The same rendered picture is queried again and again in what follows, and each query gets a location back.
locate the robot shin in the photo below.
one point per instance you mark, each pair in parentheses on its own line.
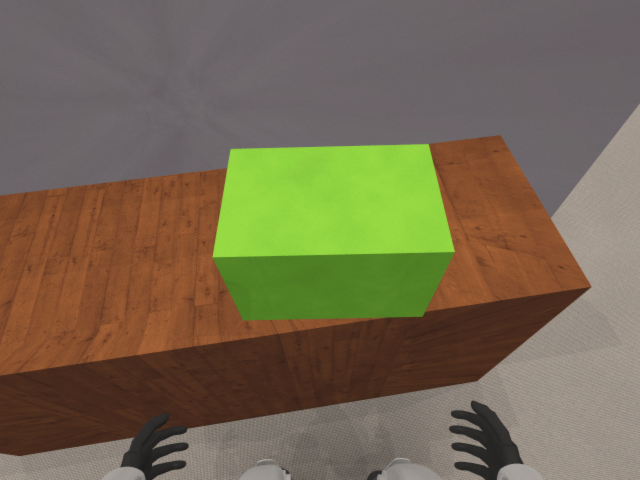
(266,462)
(398,461)

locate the robot left hand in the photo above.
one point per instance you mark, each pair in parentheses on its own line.
(141,454)

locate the robot right hand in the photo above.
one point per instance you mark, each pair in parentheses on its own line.
(500,449)

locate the carton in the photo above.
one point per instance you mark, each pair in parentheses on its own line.
(332,232)

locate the right robot shin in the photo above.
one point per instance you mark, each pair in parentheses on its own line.
(398,461)

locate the pedestal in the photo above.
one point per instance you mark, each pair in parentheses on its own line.
(113,311)

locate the left robot shin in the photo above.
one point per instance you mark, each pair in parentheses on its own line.
(266,462)

